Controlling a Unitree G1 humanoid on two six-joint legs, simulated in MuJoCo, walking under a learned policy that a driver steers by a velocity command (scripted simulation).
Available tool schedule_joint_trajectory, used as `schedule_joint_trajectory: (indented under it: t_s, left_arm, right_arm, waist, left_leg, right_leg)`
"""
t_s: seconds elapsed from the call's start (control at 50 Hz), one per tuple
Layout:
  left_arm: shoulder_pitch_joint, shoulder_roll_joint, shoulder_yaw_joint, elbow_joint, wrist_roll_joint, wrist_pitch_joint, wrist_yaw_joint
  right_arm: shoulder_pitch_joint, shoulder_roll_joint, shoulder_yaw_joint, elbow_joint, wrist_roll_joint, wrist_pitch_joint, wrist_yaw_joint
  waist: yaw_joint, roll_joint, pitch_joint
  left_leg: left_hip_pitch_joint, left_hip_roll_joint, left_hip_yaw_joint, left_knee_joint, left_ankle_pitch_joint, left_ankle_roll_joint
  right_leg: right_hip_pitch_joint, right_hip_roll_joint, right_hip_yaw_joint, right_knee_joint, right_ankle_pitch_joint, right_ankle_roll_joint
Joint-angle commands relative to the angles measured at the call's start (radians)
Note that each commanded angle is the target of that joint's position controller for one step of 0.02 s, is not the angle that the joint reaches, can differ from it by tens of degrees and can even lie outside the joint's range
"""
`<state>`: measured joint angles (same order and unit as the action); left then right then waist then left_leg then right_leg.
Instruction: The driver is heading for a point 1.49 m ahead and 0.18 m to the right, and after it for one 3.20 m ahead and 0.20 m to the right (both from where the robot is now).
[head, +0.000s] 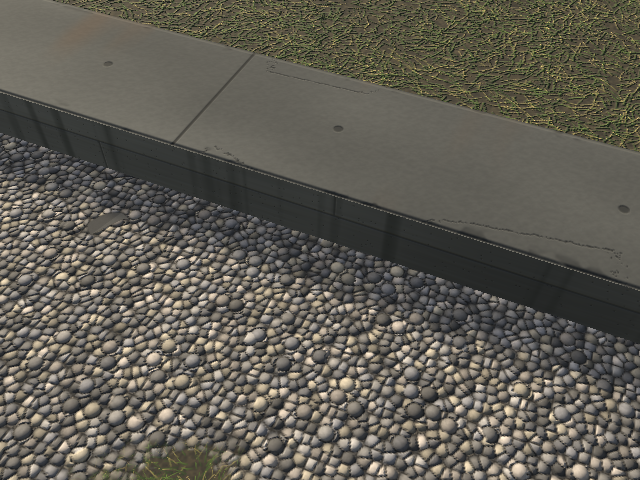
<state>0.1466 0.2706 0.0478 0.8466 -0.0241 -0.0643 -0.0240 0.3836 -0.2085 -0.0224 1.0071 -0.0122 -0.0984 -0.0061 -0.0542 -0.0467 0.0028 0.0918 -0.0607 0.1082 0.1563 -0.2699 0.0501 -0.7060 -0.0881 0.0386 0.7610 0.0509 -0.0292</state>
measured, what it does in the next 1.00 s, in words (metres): walks ahead, turning right: right foot, then left foot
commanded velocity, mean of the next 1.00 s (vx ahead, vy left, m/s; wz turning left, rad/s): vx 0.49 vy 0.00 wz -0.28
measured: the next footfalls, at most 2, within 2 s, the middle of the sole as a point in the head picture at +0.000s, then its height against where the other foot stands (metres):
right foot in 0.16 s outside the picture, level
left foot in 0.68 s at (298, 433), level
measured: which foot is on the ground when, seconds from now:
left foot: down 0.00-0.18, up 0.20-0.66, down 0.68-1.00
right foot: up 0.00-0.14, down 0.16-0.70, up 0.72-1.00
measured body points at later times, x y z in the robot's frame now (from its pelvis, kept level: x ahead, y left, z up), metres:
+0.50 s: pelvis +0.29 -0.05 +0.01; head +0.32 -0.07 +0.45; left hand +0.42 +0.21 -0.11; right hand +0.43 -0.34 -0.09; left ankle +0.52 +0.10 -0.68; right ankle +0.25 -0.11 -0.74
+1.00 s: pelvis +0.59 -0.06 +0.01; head +0.62 -0.06 +0.46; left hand +0.83 +0.13 -0.09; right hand +0.54 -0.33 -0.11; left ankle +0.57 +0.04 -0.74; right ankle +0.69 -0.27 -0.68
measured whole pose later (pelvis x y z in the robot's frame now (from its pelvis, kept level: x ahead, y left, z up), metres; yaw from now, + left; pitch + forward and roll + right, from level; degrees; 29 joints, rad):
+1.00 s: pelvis +0.59 -0.06 +0.01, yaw -17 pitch +2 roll +1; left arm 0.14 0.29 0.04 0.74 0.00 -0.08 0.00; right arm 0.35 -0.27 -0.03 0.86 0.01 -0.10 0.01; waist -0.06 -0.05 0.01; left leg -0.07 -0.07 0.02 0.22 -0.18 0.06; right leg -0.67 -0.11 0.05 0.75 -0.03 0.01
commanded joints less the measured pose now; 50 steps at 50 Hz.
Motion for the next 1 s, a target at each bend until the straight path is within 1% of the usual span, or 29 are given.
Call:
schedule_joint_trajectory:
  t_s: [0.02,0.06,0.1,0.14,0.16,0.18,0.2,0.22,0.24,0.26,0.28,0.3,0.32,0.38,0.46,0.5,0.56,0.62,0.64,0.66,0.68,0.7,0.72,0.74,0.78,0.82,0.86,0.92,1.0]
  left_arm:
    - [-0.173,0.013,-0.012,-0.120,0.002,-0.016,-0.018]
    - [-0.203,0.017,-0.013,-0.148,0.000,-0.019,-0.035]
    - [-0.181,0.045,-0.001,-0.164,-0.001,-0.020,-0.049]
    - [-0.025,0.107,0.031,-0.141,-0.004,-0.012,-0.053]
    - [0.135,0.160,0.061,-0.103,-0.006,-0.008,-0.045]
    - [0.283,0.245,0.089,-0.080,-0.001,0.006,-0.021]
    - [0.246,0.275,0.091,-0.109,-0.006,0.005,-0.016]
    - [0.253,0.199,0.070,-0.100,0.006,0.002,-0.012]
    - [0.214,0.162,0.060,-0.104,0.015,-0.006,-0.006]
    - [0.139,0.146,0.054,-0.118,0.014,-0.016,-0.010]
    - [0.080,0.118,0.045,-0.137,0.018,-0.023,-0.011]
    - [0.047,0.112,0.041,-0.152,0.026,-0.023,-0.009]
    - [0.038,0.115,0.041,-0.156,0.021,-0.022,-0.007]
    - [0.074,0.137,0.045,-0.146,0.015,-0.024,0.012]
    - [0.154,0.149,0.045,-0.115,0.007,-0.018,0.027]
    - [0.197,0.161,0.046,-0.094,0.006,-0.017,0.025]
    - [0.236,0.157,0.044,-0.071,0.005,-0.010,0.024]
    - [0.242,0.171,0.048,-0.059,0.010,0.003,0.032]
    - [0.222,0.176,0.049,-0.064,0.011,0.008,0.033]
    - [0.207,0.160,0.041,-0.070,0.016,0.010,0.032]
    - [0.195,0.125,0.022,-0.093,0.030,0.008,0.030]
    - [0.332,0.041,-0.005,-0.095,0.018,-0.013,0.021]
    - [0.314,0.086,-0.002,-0.091,0.002,-0.027,0.018]
    - [0.210,0.165,0.018,-0.108,-0.016,-0.033,0.015]
    - [0.104,0.151,0.018,-0.130,0.009,-0.035,0.018]
    - [0.134,0.118,0.017,-0.122,0.019,-0.026,0.019]
    - [0.146,0.085,0.009,-0.119,0.021,-0.016,0.023]
    - [0.059,0.072,0.003,-0.153,0.032,-0.020,0.027]
    - [-0.096,0.046,-0.010,-0.189,0.024,-0.032,0.015]
  right_arm:
    - [0.019,-0.172,-0.031,-0.032,0.010,-0.009,-0.014]
    - [0.030,-0.180,-0.034,-0.027,0.014,0.004,-0.015]
    - [0.003,-0.210,-0.042,-0.044,0.012,0.020,-0.021]
    - [-0.016,-0.236,-0.050,-0.065,0.003,0.044,-0.032]
    - [-0.031,-0.241,-0.050,-0.081,0.003,0.052,-0.036]
    - [-0.011,-0.216,-0.035,-0.113,-0.012,0.041,-0.035]
    - [0.081,-0.070,0.008,-0.140,-0.009,0.003,-0.006]
    - [-0.029,-0.179,-0.017,-0.163,0.022,-0.048,0.014]
    - [-0.124,-0.213,-0.026,-0.209,0.057,-0.068,0.019]
    - [-0.154,-0.198,-0.023,-0.220,0.048,-0.075,0.011]
    - [-0.151,-0.204,-0.034,-0.213,0.028,-0.067,0.001]
    - [-0.127,-0.201,-0.037,-0.215,0.017,-0.051,-0.001]
    - [-0.114,-0.192,-0.038,-0.224,0.008,-0.038,-0.001]
    - [-0.162,-0.160,-0.030,-0.257,-0.010,-0.011,-0.007]
    - [-0.317,-0.123,-0.012,-0.299,-0.006,-0.019,-0.002]
    - [-0.379,-0.128,-0.010,-0.319,0.008,-0.028,0.005]
    - [-0.439,-0.162,-0.017,-0.347,0.015,-0.036,0.018]
    - [-0.413,-0.188,-0.026,-0.357,0.014,-0.045,0.029]
    - [-0.355,-0.203,-0.034,-0.345,0.013,-0.047,0.028]
    - [-0.235,-0.233,-0.051,-0.312,0.012,-0.049,0.023]
    - [-0.063,-0.283,-0.066,-0.284,0.001,-0.050,0.018]
    - [0.058,-0.366,-0.095,-0.252,-0.001,-0.036,0.018]
    - [0.082,-0.287,-0.079,-0.234,0.022,-0.029,0.027]
    - [0.007,-0.228,-0.062,-0.249,0.028,-0.026,0.025]
    - [-0.113,-0.186,-0.043,-0.272,0.010,-0.014,0.026]
    - [-0.149,-0.173,-0.035,-0.272,0.000,-0.018,0.029]
    - [-0.146,-0.189,-0.039,-0.259,0.011,-0.025,0.030]
    - [-0.121,-0.218,-0.047,-0.235,0.018,-0.022,0.022]
    - [-0.060,-0.239,-0.050,-0.206,0.024,-0.008,0.009]
  waist:
    - [-0.019,0.085,0.135]
    - [-0.012,0.086,0.134]
    - [0.028,0.116,0.085]
    - [0.117,0.161,-0.036]
    - [0.200,0.144,-0.122]
    - [0.234,0.001,-0.239]
    - [0.124,-0.224,-0.364]
    - [0.185,-0.103,-0.366]
    - [0.170,-0.057,-0.217]
    - [0.114,0.078,-0.104]
    - [0.074,0.106,-0.071]
    - [0.042,0.084,-0.047]
    - [0.025,0.067,-0.033]
    - [0.028,0.030,0.000]
    - [0.104,0.002,0.011]
    - [0.138,-0.015,0.017]
    - [0.155,-0.023,0.029]
    - [0.120,-0.049,0.023]
    - [0.084,-0.056,-0.002]
    - [0.026,-0.043,-0.081]
    - [-0.049,0.012,-0.229]
    - [-0.026,0.272,-0.372]
    - [-0.044,0.305,-0.357]
    - [-0.048,0.198,-0.188]
    - [-0.002,0.081,-0.022]
    - [0.047,0.116,-0.006]
    - [0.063,0.129,-0.009]
    - [0.047,0.112,0.006]
    - [-0.012,0.101,0.020]
  left_leg:
    - [-0.114,0.273,-0.023,-0.083,0.379,0.092]
    - [-0.027,0.301,0.001,-0.034,0.488,0.085]
    - [0.047,0.317,0.031,0.085,0.819,0.067]
    - [0.073,0.316,0.055,0.342,1.136,0.046]
    - [-0.031,0.284,0.071,0.568,1.101,0.021]
    - [-0.298,0.224,0.073,0.895,0.715,-0.011]
    - [-0.728,-0.020,-0.058,1.285,-0.232,-0.072]
    - [-0.832,0.029,-0.252,1.342,-0.235,-0.028]
    - [-0.873,0.078,-0.237,1.297,-0.159,-0.002]
    - [-0.840,0.122,-0.225,1.191,-0.091,-0.002]
    - [-0.775,0.157,-0.220,1.099,-0.059,-0.011]
    - [-0.713,0.173,-0.223,1.067,-0.045,-0.024]
    - [-0.691,0.181,-0.217,1.019,-0.040,-0.041]
    - [-0.690,0.187,-0.170,0.855,0.058,-0.100]
    - [-0.616,0.143,-0.134,0.514,0.378,-0.109]
    - [-0.590,0.121,-0.128,0.434,0.454,-0.101]
    - [-0.655,0.117,-0.150,0.361,0.383,-0.067]
    - [-0.646,0.105,-0.151,0.321,0.245,-0.017]
    - [-0.566,0.086,-0.130,0.297,0.212,0.004]
    - [-0.392,0.077,-0.116,0.275,0.232,0.037]
    - [-0.111,0.202,-0.243,0.320,0.262,0.103]
    - [0.291,0.412,-0.649,0.285,0.097,0.266]
    - [0.319,0.455,-0.862,0.150,-0.115,0.274]
    - [0.186,0.422,-0.744,0.126,-0.196,0.219]
    - [-0.077,0.342,-0.535,0.070,0.005,0.187]
    - [-0.200,0.288,-0.428,0.023,0.158,0.172]
    - [-0.240,0.270,-0.344,-0.003,0.290,0.183]
    - [-0.240,0.247,-0.255,-0.021,0.423,0.181]
    - [-0.233,0.209,-0.178,-0.020,0.409,0.142]
  right_leg:
    - [0.016,0.022,-0.051,-0.122,0.072,-0.014]
    - [0.007,0.034,-0.066,-0.163,0.020,-0.040]
    - [0.070,0.078,-0.114,-0.166,-0.076,-0.077]
    - [0.263,0.150,-0.160,-0.144,-0.173,-0.120]
    - [0.504,0.175,-0.139,-0.198,-0.139,-0.156]
    - [0.826,0.003,0.140,-0.211,-0.181,-0.219]
    - [1.141,-0.250,0.754,-0.374,-0.398,-0.435]
    - [1.125,-0.233,0.793,-0.475,-0.450,-0.389]
    - [0.996,-0.199,0.628,-0.488,-0.394,-0.334]
    - [0.808,-0.154,0.506,-0.510,-0.261,-0.306]
    - [0.691,-0.115,0.417,-0.521,-0.166,-0.285]
    - [0.597,-0.086,0.376,-0.544,-0.109,-0.283]
    - [0.544,-0.071,0.355,-0.562,-0.084,-0.286]
    - [0.430,-0.044,0.243,-0.592,0.003,-0.287]
    - [0.404,0.023,0.140,-0.575,-0.050,-0.210]
    - [0.434,0.000,0.162,-0.574,-0.112,-0.198]
    - [0.588,-0.061,0.219,-0.514,-0.098,-0.190]
    - [0.714,-0.118,0.267,-0.441,0.040,-0.165]
    - [0.722,-0.106,0.255,-0.384,0.167,-0.151]
    - [0.702,-0.054,0.213,-0.252,0.298,-0.129]
    - [0.562,0.004,0.165,-0.006,0.193,-0.097]
    - [0.170,0.164,0.065,0.357,-0.247,-0.012]
    - [-0.012,0.162,0.120,0.479,-0.611,-0.010]
    - [-0.086,0.096,0.126,0.525,-0.535,-0.020]
    - [-0.049,0.017,0.060,0.435,-0.390,-0.013]
    - [0.051,-0.020,0.051,0.363,-0.332,-0.001]
    - [0.064,-0.028,0.027,0.312,-0.298,0.019]
    - [0.040,-0.031,0.006,0.141,-0.165,0.046]
    - [0.128,0.017,-0.037,-0.134,0.029,0.047]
